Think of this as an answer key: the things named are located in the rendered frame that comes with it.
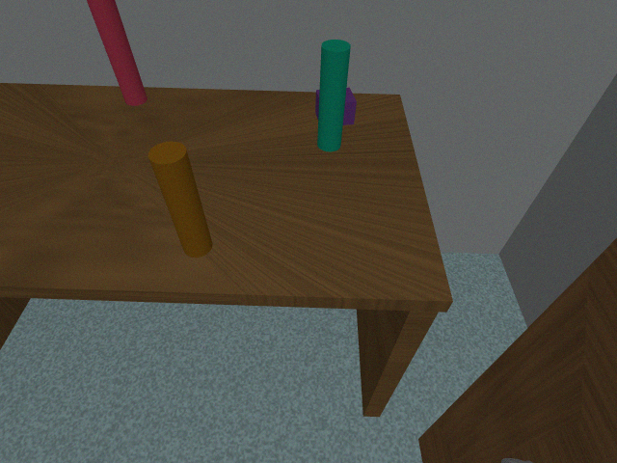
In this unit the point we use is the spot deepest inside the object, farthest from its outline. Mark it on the desk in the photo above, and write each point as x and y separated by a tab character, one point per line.
82	216

